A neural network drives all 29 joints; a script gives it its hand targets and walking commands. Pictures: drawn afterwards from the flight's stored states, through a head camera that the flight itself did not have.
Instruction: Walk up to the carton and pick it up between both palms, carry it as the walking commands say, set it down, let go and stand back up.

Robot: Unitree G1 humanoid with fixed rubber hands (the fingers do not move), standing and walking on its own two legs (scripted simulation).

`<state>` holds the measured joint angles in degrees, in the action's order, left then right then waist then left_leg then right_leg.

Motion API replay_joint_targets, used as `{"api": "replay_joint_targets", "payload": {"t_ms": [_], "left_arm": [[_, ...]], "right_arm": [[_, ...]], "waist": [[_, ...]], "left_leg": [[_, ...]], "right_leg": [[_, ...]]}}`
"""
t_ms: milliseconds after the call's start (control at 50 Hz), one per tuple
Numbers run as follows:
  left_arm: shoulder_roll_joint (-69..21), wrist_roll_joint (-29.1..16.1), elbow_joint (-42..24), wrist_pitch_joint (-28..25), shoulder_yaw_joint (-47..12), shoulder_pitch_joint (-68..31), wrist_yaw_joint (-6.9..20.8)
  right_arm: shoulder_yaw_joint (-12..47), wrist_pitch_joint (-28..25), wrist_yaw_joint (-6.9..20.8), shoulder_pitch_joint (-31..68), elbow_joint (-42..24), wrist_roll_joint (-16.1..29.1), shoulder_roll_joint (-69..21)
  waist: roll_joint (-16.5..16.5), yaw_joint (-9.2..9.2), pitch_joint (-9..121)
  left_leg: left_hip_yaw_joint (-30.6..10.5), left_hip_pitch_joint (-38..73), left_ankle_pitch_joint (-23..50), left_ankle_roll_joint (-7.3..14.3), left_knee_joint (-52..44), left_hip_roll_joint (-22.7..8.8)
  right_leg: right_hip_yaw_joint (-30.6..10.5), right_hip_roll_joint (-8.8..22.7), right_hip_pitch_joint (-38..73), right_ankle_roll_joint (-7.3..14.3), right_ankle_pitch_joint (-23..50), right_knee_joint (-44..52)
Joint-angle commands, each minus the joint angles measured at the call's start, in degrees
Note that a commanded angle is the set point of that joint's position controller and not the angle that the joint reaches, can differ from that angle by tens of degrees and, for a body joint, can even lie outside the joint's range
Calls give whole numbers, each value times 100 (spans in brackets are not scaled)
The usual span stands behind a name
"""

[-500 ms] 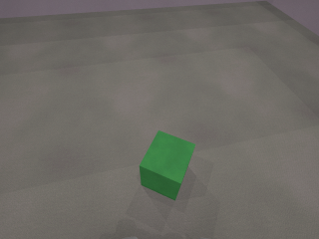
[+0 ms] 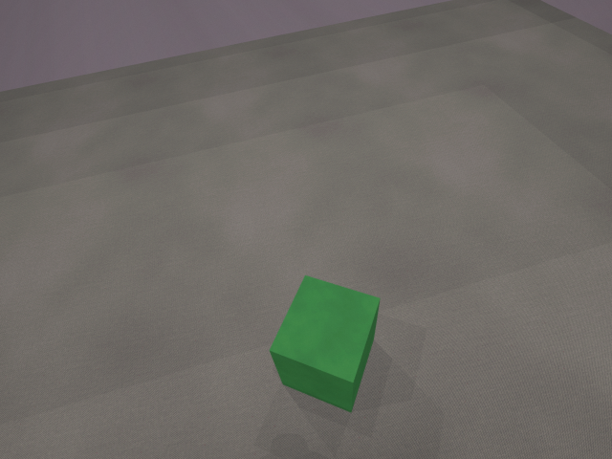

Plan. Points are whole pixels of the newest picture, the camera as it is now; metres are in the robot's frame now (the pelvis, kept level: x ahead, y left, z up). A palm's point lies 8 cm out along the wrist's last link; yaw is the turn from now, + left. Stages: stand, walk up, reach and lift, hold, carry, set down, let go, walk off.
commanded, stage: walk up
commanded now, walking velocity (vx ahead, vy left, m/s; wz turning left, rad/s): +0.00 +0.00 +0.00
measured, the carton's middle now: (328, 344) +0.52 +0.01 -0.63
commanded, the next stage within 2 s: stand in 1.24 s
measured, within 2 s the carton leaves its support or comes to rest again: neither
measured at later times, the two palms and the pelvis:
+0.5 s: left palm out of the picture +0.00 +0.39 -0.13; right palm out of the picture +0.06 -0.16 -0.13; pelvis +0.02 +0.10 -0.01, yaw -11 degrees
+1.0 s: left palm (161, 352) +0.31 +0.29 -0.13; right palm out of the picture -0.03 -0.04 -0.13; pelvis +0.11 +0.14 +0.00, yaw -17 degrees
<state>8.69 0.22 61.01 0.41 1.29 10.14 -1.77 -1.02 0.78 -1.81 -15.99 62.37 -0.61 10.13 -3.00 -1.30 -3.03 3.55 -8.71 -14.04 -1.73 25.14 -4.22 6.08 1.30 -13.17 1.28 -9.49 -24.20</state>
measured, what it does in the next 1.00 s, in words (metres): steps to the left, turning right: left foot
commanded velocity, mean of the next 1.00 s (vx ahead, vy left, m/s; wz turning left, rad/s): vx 0.13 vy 0.14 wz -0.27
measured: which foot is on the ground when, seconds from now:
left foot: down 0.00-0.14, up 0.16-0.46, down 0.48-1.00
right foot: down 0.00-0.48, up 0.50-1.00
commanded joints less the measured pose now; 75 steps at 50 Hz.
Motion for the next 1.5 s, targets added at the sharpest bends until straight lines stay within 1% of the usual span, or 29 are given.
{"api": "replay_joint_targets", "payload": {"t_ms": [0, 100, 120, 140, 160, 200, 260, 340, 400, 440, 460, 480, 500, 540, 580, 740, 800, 840, 900, 1000, 1040, 1060, 1080, 1100, 1140, 1220, 1280, 1420, 1480], "left_arm": [[728, -44, -13, -58, 123, 265, -26], [689, -60, 165, -110, 136, 437, -8], [1103, 109, 20, -97, 341, 593, -66], [1866, 277, 227, 18, 590, 1954, -148], [1995, 270, 186, 111, 623, 2150, -238], [1554, 238, -95, 106, 519, 1463, -251], [1295, 278, -304, 50, 487, 1239, -153], [1563, 333, -421, 89, 581, 1559, -147], [1748, 327, -557, 133, 637, 1274, -128], [1611, 290, -587, 126, 526, 1061, -92], [1277, 264, -729, 119, 383, 875, -52], [685, 290, -929, 58, 266, 621, -44], [656, 274, -1073, 69, 282, 436, -26], [917, 220, -831, 46, 405, 835, 149], [973, 269, -609, 27, 427, 1284, 269], [624, 184, -964, 91, 292, 17, 300], [373, 53, -1048, 42, 175, -169, 96], [391, -27, -1120, 52, 139, -222, 23], [448, 14, -1046, 135, 164, -368, 46], [354, 8, -1109, 80, 139, -459, 73], [596, 93, -919, -4, 218, 185, 21], [1008, 199, -820, -79, 326, 645, 3], [1107, 157, -710, -104, 338, 848, -26], [961, 139, -656, -104, 298, 699, -32], [732, 107, -707, -105, 197, 143, -77], [675, 86, -647, -156, 119, -49, -77], [904, 84, -599, -180, 187, 175, -32], [998, 37, -341, -116, 268, 392, -10], [601, 33, -294, -126, 187, 571, 14]], "right_arm": [[-54, -36, -6, -591, 130, -3, 366], [-17, -93, -14, -419, 241, -7, 328], [-114, -104, 23, -362, 143, -115, 625], [-361, 123, 80, -94, -193, -199, 1136], [-271, 206, 152, 163, -511, -379, 826], [-245, 124, 232, 247, -661, -379, 567], [-198, 93, 312, 261, -854, -319, 531], [-121, 202, 381, 511, -1156, -250, 489], [-115, 193, 418, 302, -1243, -213, 520], [-221, 103, 371, -668, -869, -149, 503], [-339, -15, 307, -1205, -653, -129, 778], [-448, -112, 213, -1459, -584, -208, 1360], [-463, -137, 183, -967, -673, -190, 1527], [-356, -179, 195, -251, -796, -162, 1070], [-313, -303, 184, -123, -917, -103, 826], [-192, -426, 61, -1254, -595, -179, 532], [-102, -350, -72, -1224, -493, -171, 452], [-182, -250, -116, -1431, -357, -152, 607], [-223, -303, -177, -1619, -329, -150, 755], [-305, -211, -174, -1098, -380, -153, 707], [-286, -206, -150, -972, -466, -68, 638], [-260, -207, -120, -983, -626, -19, 495], [-208, -107, -110, -1044, -704, 30, 165], [-232, 24, -144, -946, -680, -3, 174], [-207, 78, -111, -650, -673, -23, 134], [-190, 199, -11, -592, -380, -3, 224], [-180, 274, -27, -185, -297, -35, 259], [-63, 86, -61, 131, -155, 29, 301], [-115, -79, -49, 102, -107, -16, 638]], "waist": [[956, 58, 42], [515, 90, 36], [559, 132, 40], [135, 607, 34], [507, 660, -167], [799, 322, -272], [1221, 286, -19], [1659, 437, 66], [1893, 253, 265], [1470, -307, 625], [441, -625, 665], [-1474, -674, 506], [-1371, -429, 148], [-438, 101, -58], [-239, 293, 7], [-457, -48, -431], [-511, 65, -278], [-639, -44, 74], [-302, -226, 328], [-587, -80, 396], [-320, 195, 692], [298, 315, 1037], [1415, 351, 1185], [967, 170, 1106], [658, -13, 522], [796, -94, 514], [852, 17, 308], [915, -29, 343], [141, 116, 479]], "left_leg": [[-150, -77, 336, 64, -368, -150], [-201, -69, 529, 87, -669, -241], [210, -494, 90, -8, -88, -158], [578, -1929, -1468, -94, 1713, 397], [-359, -2853, -1428, -62, 3012, 70], [-675, -2812, -526, -42, 3424, -102], [-372, -2063, -322, -133, 2782, 117], [-124, -1600, -540, -133, 1795, 292], [26, -608, -571, -100, 989, 350], [288, 913, -532, -22, 36, 365], [39, 1677, -1426, -18, -762, 3], [-1846, 1238, -2731, 100, -1613, -1520], [-2707, -30, -4082, 297, -2464, -2246], [-2094, -704, -3008, 296, -2248, -1581], [-1202, -257, -1748, 185, -1922, -1020], [-964, 608, -283, 521, -1850, -1156], [-123, 756, 4656, 637, -835, -917], [-64, 1077, 5628, 818, -392, -971], [-856, 1742, 5955, 900, -81, -1729], [-107, 1104, 5345, 691, 206, -1339], [249, 292, 4603, 329, 966, -979], [438, -529, 2572, 52, 1764, -601], [469, -1342, -1736, -95, 2916, 94], [-165, -1262, -2330, -67, 3082, -53], [-259, -1336, -1941, -35, 2787, -102], [-277, -823, -1123, 16, 1994, 37], [-279, -747, -998, 90, 1509, 143], [-108, -62, 132, 64, -325, 134], [-686, 548, 1132, 193, -705, -496]], "right_leg": [[-1034, 917, 171, 133, -266, 1232], [-867, 774, 419, 68, -51, 1119], [-1087, 764, 300, 122, -448, 1034], [-3415, 2065, 956, 630, -2745, 1414], [-4298, 2697, 761, 894, -3479, 1717], [-3430, 2276, 32, 700, -2584, 1559], [-2320, 1461, -409, 411, -1396, 1303], [-2383, 1553, -595, 556, -1619, 1388], [-2252, 1421, -1127, 429, -1839, 1264], [-1883, 989, -1975, 233, -2699, 711], [-1246, 205, -2774, -10, -3259, -353], [-597, -482, -3453, -109, -3084, -2494], [-687, 2, -3284, -87, -2427, -3114], [-906, 221, -2440, -68, -1113, -3619], [-668, 189, -2205, -179, -613, -4129], [-543, 194, -2462, -253, -478, -3181], [-291, 65, -1641, -224, -1052, -2310], [-133, -85, -1439, -148, -1174, -1875], [-377, -105, -1876, -121, -1165, -1733], [-149, -211, -948, -8, -619, -827], [-117, 19, 488, 151, 940, 18], [-896, 895, 1354, 462, 3228, -82], [-2228, 2155, 1622, 1308, 5446, -45], [-2273, 2159, 1170, 1396, 5397, -15], [-1848, 1675, 574, 1085, 4062, 381], [-1293, 1148, 331, 726, 2487, 830], [-1743, 1157, 141, 689, 694, 1107], [-1552, 1009, 277, 496, 714, 931], [-1067, 340, -33, 118, 413, 670]]}}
